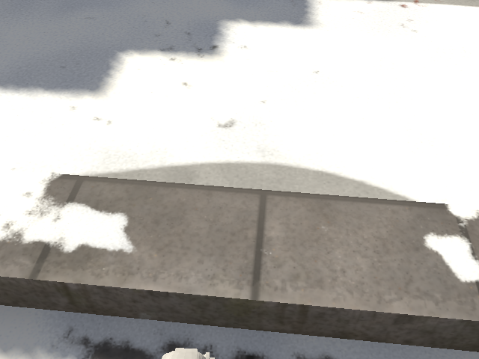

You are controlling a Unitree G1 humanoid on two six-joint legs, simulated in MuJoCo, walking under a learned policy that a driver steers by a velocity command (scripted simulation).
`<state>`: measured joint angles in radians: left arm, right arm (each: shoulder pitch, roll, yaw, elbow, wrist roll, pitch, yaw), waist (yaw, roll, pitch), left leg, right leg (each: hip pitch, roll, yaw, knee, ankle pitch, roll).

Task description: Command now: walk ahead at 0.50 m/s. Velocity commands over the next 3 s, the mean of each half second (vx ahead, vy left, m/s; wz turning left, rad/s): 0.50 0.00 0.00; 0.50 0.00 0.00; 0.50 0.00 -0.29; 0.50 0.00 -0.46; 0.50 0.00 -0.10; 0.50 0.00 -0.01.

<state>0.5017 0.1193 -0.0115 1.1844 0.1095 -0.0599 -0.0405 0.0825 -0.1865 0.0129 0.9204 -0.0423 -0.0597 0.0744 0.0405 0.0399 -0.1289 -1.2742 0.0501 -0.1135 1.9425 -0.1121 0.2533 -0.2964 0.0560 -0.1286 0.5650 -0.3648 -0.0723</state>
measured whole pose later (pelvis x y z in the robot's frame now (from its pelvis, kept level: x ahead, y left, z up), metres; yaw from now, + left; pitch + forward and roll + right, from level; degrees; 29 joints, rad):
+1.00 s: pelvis +0.60 +0.01 +0.22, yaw +0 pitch +6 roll -3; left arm 0.11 0.18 0.01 0.92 0.05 -0.08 -0.05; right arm 0.35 -0.19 -0.02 1.07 -0.04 -0.12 0.08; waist 0.01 0.04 -0.11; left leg -0.57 -0.04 -0.20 1.57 -0.05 0.13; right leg -0.74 0.03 -0.16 1.10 -0.47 -0.10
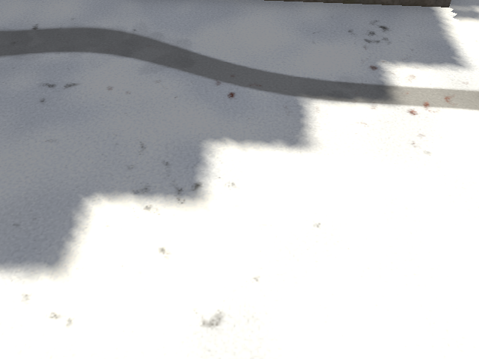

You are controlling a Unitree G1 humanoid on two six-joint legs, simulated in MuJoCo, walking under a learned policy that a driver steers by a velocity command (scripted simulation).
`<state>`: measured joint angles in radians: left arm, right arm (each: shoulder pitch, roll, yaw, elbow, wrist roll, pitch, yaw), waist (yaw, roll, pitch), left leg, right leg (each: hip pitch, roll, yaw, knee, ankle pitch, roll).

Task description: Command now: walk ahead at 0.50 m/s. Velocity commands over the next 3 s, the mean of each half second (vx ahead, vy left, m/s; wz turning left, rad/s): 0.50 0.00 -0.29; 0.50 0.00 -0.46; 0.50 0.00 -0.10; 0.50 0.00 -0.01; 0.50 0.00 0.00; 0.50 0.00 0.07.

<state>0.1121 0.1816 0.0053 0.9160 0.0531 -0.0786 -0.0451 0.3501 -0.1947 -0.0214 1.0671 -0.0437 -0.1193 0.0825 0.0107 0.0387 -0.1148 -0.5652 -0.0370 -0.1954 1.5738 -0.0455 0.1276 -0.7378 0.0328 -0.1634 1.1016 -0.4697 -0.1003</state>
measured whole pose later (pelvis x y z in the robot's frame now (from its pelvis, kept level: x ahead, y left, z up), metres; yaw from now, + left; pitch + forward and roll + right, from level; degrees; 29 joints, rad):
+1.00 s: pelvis +0.49 -0.05 +0.06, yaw -26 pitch +2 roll +1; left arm -0.03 0.20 0.09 0.81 -0.02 -0.04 -0.03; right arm 0.39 -0.20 -0.09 1.05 0.01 -0.07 -0.03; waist -0.03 -0.01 0.03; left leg 0.00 0.14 0.27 0.64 -0.47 -0.05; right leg -0.52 -0.01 -0.06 0.63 -0.15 -0.12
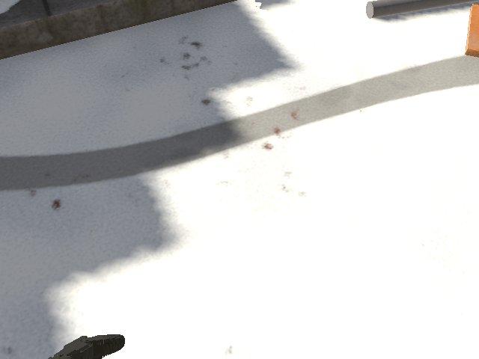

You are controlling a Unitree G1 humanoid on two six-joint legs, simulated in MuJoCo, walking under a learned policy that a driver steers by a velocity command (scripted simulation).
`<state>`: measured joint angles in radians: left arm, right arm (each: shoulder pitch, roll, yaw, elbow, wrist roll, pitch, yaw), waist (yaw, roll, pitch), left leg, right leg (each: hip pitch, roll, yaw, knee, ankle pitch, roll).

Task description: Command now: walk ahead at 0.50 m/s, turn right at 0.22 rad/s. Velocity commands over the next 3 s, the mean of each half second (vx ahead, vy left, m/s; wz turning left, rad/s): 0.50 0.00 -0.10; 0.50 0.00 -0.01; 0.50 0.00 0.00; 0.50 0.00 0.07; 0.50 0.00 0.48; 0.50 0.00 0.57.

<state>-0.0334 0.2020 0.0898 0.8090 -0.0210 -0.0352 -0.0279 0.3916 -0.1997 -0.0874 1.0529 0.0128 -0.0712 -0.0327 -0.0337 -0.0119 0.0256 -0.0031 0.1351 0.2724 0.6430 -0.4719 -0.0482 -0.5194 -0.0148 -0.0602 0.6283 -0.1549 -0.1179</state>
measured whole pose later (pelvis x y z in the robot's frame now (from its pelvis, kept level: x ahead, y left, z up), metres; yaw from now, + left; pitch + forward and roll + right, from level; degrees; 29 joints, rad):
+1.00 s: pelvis +0.51 +0.03 +0.02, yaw -1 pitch +3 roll +2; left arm -0.02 0.22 0.06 0.84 -0.02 -0.07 -0.02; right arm 0.35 -0.23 -0.07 1.01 0.02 -0.08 -0.01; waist -0.08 -0.03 -0.01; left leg 0.01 -0.02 0.05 0.26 -0.32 0.01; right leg -0.59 -0.07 -0.01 0.55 -0.02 -0.04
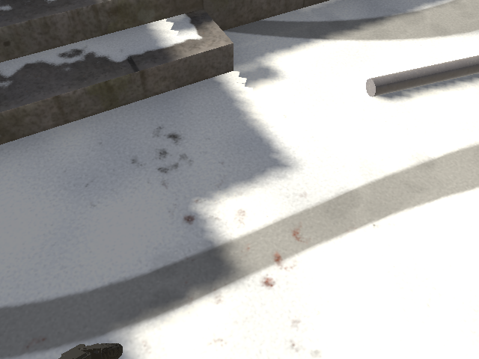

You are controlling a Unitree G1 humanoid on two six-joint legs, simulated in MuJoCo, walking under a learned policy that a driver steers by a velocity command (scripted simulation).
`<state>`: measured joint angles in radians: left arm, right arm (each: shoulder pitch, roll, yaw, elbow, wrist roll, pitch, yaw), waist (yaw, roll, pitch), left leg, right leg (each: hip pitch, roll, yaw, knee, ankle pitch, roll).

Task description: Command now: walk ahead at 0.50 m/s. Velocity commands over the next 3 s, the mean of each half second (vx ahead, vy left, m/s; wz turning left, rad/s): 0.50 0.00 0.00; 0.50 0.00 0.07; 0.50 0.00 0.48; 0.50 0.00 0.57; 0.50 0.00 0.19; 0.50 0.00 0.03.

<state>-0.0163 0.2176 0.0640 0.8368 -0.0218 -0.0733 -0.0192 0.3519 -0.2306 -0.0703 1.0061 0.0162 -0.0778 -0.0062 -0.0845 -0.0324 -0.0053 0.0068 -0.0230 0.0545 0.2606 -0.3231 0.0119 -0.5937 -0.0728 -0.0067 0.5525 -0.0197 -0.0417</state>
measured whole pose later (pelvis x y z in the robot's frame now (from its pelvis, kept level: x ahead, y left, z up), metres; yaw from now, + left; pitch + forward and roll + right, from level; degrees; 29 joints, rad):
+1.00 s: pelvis +0.53 +0.02 +0.01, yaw +3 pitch +2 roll +1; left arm 0.01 0.25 0.07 0.86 -0.01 -0.08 0.00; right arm 0.37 -0.22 -0.06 0.98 0.01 -0.08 0.00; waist -0.08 -0.04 0.00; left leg -0.06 -0.05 0.02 0.24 -0.23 0.05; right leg -0.66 -0.11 0.06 0.62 0.06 0.01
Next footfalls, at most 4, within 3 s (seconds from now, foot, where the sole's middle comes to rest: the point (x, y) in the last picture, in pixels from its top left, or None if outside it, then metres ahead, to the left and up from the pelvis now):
0.06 right None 0.20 -0.13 -0.77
0.60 left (191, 354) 0.50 0.11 -0.77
1.12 right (263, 254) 0.79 -0.12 -0.77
1.64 left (157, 211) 0.98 0.22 -0.77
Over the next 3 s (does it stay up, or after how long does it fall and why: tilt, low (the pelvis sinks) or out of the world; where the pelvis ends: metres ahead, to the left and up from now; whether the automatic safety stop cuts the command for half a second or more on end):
stays up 1.41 0.43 0.01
